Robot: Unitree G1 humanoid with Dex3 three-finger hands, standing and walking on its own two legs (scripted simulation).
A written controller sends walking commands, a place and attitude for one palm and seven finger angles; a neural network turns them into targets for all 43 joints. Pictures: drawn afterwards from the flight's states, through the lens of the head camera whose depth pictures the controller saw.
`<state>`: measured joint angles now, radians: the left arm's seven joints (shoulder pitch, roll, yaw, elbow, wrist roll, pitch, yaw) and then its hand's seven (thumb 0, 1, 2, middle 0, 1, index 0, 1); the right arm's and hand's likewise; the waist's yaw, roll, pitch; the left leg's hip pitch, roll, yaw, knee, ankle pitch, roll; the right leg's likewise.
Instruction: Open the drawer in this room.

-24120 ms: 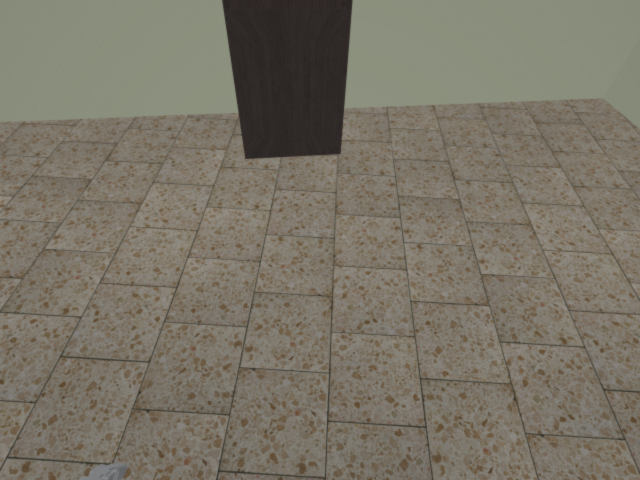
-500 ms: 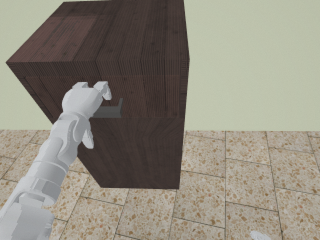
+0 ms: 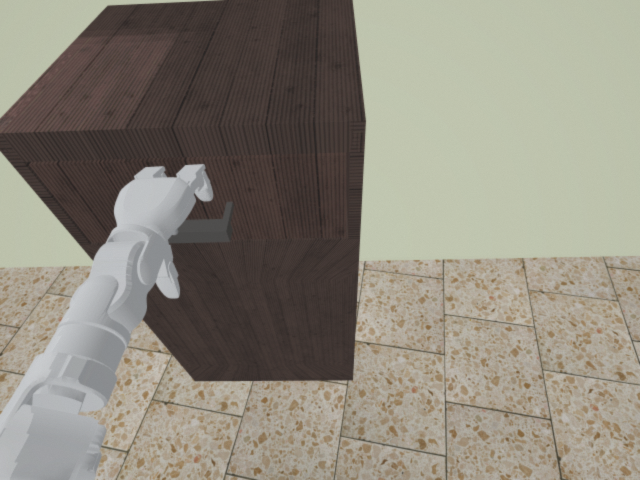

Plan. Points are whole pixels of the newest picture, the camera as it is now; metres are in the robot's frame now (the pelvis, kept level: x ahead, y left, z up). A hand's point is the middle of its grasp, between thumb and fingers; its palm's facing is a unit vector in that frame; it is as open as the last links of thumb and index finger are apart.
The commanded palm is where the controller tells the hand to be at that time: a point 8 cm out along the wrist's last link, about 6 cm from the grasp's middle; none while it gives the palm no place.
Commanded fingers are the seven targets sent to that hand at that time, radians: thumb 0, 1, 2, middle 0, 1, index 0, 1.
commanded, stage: move the hooked fingers above the handle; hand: left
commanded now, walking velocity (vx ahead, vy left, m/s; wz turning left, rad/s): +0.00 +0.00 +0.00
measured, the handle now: (198, 219) +0.48 +0.21 +0.04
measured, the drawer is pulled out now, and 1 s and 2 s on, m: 0.00 0.00 0.00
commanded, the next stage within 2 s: none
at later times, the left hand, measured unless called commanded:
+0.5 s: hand (177, 224) +0.42 +0.21 +0.09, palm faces -0.01 -0.05 -1.00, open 13.8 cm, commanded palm +0.40 +0.23 +0.17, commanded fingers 0.00 -0.50 0.30 -0.30 -1.20 -0.30 -1.20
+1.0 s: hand (171, 215) +0.42 +0.22 +0.10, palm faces +0.04 -0.03 -1.00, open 13.8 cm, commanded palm +0.40 +0.22 +0.17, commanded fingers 0.00 -0.50 0.30 -0.30 -1.20 -0.30 -1.20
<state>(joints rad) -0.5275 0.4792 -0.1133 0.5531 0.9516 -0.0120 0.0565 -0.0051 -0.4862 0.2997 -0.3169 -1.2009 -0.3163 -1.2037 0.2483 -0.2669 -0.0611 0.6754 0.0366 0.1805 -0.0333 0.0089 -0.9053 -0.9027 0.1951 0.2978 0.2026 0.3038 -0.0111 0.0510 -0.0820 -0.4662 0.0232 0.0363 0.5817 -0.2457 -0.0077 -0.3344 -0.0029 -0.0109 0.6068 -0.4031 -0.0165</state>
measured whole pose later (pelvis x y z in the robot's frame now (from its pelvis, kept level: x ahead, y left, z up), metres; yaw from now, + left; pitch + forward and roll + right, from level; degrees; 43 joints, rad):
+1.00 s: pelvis +0.00 +0.00 +0.00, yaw +0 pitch +8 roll +1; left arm -0.60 0.48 -0.10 0.61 0.98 0.00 0.10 0.00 -0.49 0.30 -0.32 -1.20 -0.32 -1.20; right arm 0.22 -0.25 -0.06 0.67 0.04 0.18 -0.03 0.01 -0.90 -0.90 0.20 0.30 0.20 0.30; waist -0.02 0.05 -0.09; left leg -0.50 0.02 0.03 0.61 -0.25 -0.01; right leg -0.36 0.00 -0.01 0.63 -0.41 -0.02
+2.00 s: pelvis +0.00 +0.00 +0.00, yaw +0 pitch +8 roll +1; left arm -0.63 0.49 -0.15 0.65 0.94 0.02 -0.01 -0.01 -0.49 0.30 -0.31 -1.20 -0.33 -1.22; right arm 0.25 -0.26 -0.04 0.67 0.04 0.19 -0.05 0.01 -0.90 -0.90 0.20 0.30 0.20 0.30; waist -0.02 0.05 -0.09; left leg -0.48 0.02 0.03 0.59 -0.25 -0.01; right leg -0.35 0.00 -0.02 0.61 -0.41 -0.01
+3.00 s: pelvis +0.00 +0.00 +0.00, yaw +0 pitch +8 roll +0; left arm -0.58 0.48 -0.13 0.59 0.94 -0.02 0.01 -0.01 -0.49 0.30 -0.32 -1.20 -0.32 -1.20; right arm 0.24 -0.25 -0.05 0.67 0.04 0.19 -0.04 0.01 -0.90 -0.90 0.20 0.30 0.20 0.30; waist -0.02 0.05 -0.09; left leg -0.49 0.02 0.03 0.61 -0.26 0.00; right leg -0.35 0.00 -0.01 0.62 -0.41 -0.01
